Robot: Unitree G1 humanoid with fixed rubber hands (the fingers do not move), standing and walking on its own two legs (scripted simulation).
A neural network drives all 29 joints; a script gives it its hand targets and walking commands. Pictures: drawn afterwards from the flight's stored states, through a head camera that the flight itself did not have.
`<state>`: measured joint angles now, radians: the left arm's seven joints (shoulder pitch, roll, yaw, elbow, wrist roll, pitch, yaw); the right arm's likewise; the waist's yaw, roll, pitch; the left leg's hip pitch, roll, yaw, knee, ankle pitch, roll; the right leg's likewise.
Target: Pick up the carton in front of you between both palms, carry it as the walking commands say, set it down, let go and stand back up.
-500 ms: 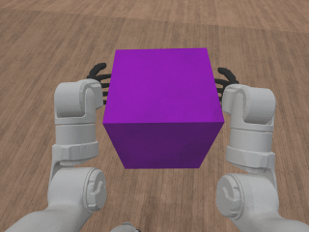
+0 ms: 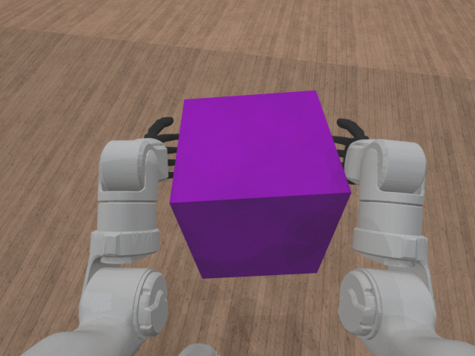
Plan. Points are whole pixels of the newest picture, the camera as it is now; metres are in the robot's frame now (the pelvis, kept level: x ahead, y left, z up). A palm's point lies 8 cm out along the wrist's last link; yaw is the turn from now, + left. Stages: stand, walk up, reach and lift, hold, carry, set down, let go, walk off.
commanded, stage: carry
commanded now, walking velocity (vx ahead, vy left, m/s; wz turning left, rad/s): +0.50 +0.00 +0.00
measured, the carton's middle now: (254, 191) +0.38 +0.02 +0.07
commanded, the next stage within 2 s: none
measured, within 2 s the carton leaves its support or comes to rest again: neither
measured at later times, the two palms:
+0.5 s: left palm (209, 15) +0.72 +0.15 +0.21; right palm (356, 35) +0.68 -0.14 +0.21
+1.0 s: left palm out of the picture +1.03 +0.20 +0.28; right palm out of the picture +1.04 -0.10 +0.28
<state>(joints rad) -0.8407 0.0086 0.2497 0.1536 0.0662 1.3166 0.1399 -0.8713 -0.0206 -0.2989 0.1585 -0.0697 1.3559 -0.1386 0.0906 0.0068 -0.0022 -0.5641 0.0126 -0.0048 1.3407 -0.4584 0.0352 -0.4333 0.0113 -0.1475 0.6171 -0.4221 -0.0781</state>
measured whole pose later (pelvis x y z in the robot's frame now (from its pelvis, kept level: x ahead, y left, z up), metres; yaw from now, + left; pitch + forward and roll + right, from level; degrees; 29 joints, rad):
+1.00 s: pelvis +0.66 +0.03 +0.09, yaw +0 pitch +4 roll +2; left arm -0.91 0.04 0.28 0.18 0.03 1.32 0.15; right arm -0.92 -0.01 -0.31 0.14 -0.10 1.36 -0.14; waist 0.06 -0.04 -0.05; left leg -0.63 0.00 0.15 0.69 -0.33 0.06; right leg -0.15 -0.06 -0.12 0.52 -0.59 -0.02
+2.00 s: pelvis +1.30 +0.05 +0.21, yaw -1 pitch +4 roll -1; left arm -0.89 0.02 0.31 0.12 0.09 1.37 0.12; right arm -0.85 -0.02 -0.23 0.13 -0.02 1.35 -0.16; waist -0.12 0.00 0.00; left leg -0.30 0.01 0.14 0.52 -0.45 0.04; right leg -0.75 -0.03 -0.04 1.21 -0.45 -0.04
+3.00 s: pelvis +1.98 +0.01 +0.29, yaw +0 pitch +3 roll +1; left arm -0.87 0.02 0.27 0.20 0.09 1.33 0.12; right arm -0.86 -0.02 -0.26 0.17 -0.05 1.35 -0.14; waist 0.03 0.00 -0.06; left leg -0.38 0.01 0.02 1.13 -0.46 0.03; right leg -0.44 0.00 -0.16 0.60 -0.22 -0.10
